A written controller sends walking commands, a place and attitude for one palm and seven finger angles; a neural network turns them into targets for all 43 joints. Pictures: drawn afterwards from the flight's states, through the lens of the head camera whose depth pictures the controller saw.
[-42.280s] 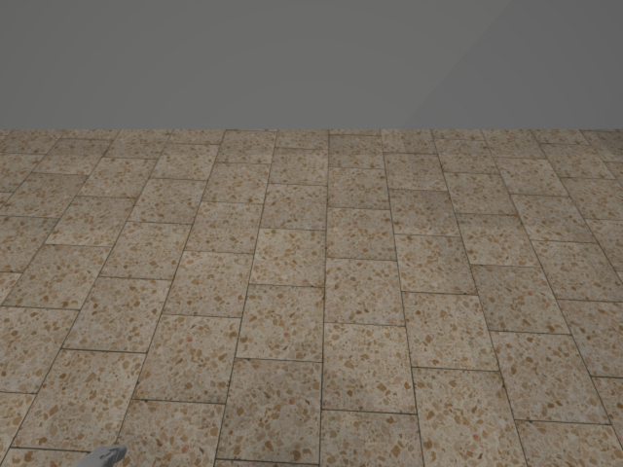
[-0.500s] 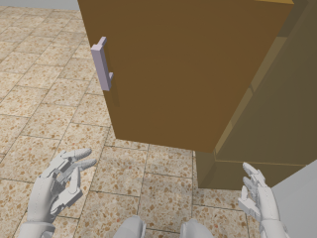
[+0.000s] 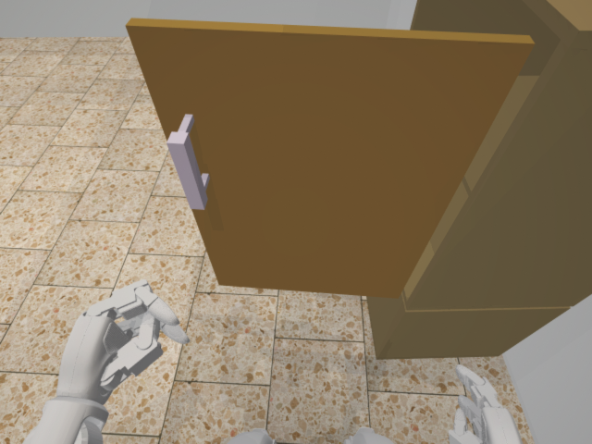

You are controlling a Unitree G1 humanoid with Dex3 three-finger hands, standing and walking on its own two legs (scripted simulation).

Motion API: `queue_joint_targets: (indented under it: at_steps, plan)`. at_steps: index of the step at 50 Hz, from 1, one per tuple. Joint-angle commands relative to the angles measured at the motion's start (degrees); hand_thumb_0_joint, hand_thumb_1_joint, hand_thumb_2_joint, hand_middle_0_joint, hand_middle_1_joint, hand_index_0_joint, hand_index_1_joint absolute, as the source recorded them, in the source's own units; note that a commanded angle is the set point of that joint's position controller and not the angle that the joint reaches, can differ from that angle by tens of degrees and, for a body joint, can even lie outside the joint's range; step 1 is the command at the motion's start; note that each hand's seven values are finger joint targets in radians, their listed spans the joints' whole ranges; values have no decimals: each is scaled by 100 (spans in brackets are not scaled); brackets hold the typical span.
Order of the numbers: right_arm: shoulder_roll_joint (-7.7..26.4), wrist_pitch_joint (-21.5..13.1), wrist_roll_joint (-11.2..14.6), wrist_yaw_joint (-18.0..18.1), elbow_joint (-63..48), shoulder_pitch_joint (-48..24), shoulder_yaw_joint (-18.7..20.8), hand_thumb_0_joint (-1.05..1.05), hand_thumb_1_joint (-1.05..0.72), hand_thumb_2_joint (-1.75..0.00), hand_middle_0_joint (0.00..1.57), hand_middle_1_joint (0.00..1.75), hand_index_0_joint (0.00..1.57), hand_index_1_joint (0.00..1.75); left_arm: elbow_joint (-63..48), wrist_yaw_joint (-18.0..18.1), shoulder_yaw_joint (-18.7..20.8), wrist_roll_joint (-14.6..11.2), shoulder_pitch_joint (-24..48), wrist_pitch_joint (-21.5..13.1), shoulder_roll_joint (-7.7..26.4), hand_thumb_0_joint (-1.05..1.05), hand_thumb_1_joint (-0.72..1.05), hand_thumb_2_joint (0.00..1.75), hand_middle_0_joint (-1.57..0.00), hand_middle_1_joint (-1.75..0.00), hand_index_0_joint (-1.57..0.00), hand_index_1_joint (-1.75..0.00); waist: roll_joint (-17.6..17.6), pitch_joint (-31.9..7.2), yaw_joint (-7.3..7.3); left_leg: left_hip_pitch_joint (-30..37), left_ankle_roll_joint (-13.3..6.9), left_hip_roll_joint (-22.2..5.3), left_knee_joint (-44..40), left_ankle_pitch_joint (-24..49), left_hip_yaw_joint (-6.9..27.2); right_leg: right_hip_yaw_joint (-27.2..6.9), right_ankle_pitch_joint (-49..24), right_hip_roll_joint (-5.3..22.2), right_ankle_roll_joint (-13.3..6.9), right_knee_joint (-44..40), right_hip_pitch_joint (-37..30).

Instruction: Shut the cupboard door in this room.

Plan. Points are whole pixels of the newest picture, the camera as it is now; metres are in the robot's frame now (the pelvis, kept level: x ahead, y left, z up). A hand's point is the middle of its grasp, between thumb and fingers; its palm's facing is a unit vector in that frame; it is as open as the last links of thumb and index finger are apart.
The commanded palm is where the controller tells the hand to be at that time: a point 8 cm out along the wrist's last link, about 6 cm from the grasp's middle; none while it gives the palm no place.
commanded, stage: raise the hand and make a fist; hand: left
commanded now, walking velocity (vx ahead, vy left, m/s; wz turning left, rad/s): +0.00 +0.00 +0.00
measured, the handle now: (193, 163) +0.45 +0.18 +0.13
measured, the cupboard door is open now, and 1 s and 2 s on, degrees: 84 84 84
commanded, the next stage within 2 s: bring the fist close to the handle in 0.88 s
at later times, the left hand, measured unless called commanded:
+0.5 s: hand (133, 308) +0.23 +0.19 +0.13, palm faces +0.01 -1.00 -0.05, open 3.1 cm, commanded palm +0.20 +0.24 +0.13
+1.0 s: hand (146, 312) +0.23 +0.17 +0.13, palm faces +0.01 -1.00 -0.05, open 3.1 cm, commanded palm +0.21 +0.22 +0.13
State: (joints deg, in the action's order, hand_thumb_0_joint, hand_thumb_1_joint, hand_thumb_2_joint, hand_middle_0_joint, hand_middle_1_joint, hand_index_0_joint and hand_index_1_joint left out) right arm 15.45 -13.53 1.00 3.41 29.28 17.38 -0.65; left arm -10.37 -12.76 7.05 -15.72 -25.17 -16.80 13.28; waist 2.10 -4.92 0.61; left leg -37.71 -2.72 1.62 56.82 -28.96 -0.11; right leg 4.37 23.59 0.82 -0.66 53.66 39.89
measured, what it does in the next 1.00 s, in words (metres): stands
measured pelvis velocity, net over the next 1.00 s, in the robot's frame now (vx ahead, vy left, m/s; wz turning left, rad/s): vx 0.00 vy -0.02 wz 0.01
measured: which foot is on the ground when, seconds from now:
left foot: down 0.00-1.00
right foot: down 0.00-1.00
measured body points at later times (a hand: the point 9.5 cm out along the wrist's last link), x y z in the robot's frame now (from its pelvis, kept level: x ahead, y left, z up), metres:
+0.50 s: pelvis +0.01 -0.01 +0.02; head +0.03 -0.01 +0.47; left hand +0.23 +0.24 +0.14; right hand +0.19 -0.22 -0.05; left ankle -0.01 +0.09 -0.68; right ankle +0.03 -0.12 -0.68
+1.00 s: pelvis +0.00 -0.02 +0.03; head +0.02 -0.03 +0.48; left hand +0.22 +0.23 +0.14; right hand +0.19 -0.24 -0.04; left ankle -0.01 +0.09 -0.68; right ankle +0.03 -0.12 -0.68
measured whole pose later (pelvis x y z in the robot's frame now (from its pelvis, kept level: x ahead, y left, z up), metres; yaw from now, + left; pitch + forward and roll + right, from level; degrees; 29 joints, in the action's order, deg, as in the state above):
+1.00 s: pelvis +0.00 -0.02 +0.03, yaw +0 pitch +4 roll -1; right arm 14.5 -14.9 1.9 4.1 31.6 15.2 -3.2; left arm -8.7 -14.9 10.8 -17.4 -17.9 -8.4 14.4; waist 2.6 -2.7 2.0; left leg -24.6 -1.3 1.0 44.7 -24.0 0.7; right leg 4.9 19.5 -0.1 -1.9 42.6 27.0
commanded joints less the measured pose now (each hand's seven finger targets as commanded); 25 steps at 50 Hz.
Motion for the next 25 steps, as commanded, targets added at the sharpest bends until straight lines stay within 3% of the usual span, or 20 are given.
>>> queue_joint_targets:
  at_steps: [1,4,9,16,20,25]
  plan:
    - [547,-290,48,29,-1015,-333,215,0,-90,-90,20,30,20,30,-1450,124,542,-80,301,-356,732,0,90,90,-115,-134,-115,-134,81,-1197,108,667,337,-138,-1191,2391,398,18,-1464,-146,-125,-544,-1239]
    - [543,-227,79,16,-1039,-324,187,0,-90,-90,20,30,20,30,-1461,60,381,-81,398,-209,595,0,90,90,-121,-140,-121,-140,131,-1008,43,800,391,-170,-1291,2473,418,51,-1505,-156,-99,-636,-1204]
    - [538,-181,120,26,-1051,-392,119,0,-90,-90,20,30,20,30,-1416,-41,434,-74,651,100,701,0,90,90,-130,-150,-130,-150,216,-877,61,954,389,-167,-1508,2272,440,47,-1428,-161,-119,-847,-1374]
    - [540,-198,121,74,-934,-531,34,0,-90,-90,20,30,20,30,-1241,-131,757,-226,1084,341,925,0,90,90,-130,-150,-130,-150,-51,-735,54,1003,291,-128,-1671,2015,371,-44,-1494,-137,-122,-1200,-1765]
    - [530,-277,147,104,-887,-606,12,0,-90,-90,20,30,20,30,-1256,-210,774,-281,1348,420,922,0,90,90,-130,-150,-130,-150,42,-815,87,1135,253,-102,-1780,1919,335,-100,-1442,-103,-107,-1367,-1937]
    - [528,-366,158,116,-805,-647,-14,0,-90,-90,20,30,20,30,-1080,-229,831,-286,1387,601,977,0,90,90,-130,-150,-130,-150,66,-605,116,1186,230,-94,-1956,1796,331,-136,-1313,-74,-106,-1581,-2064]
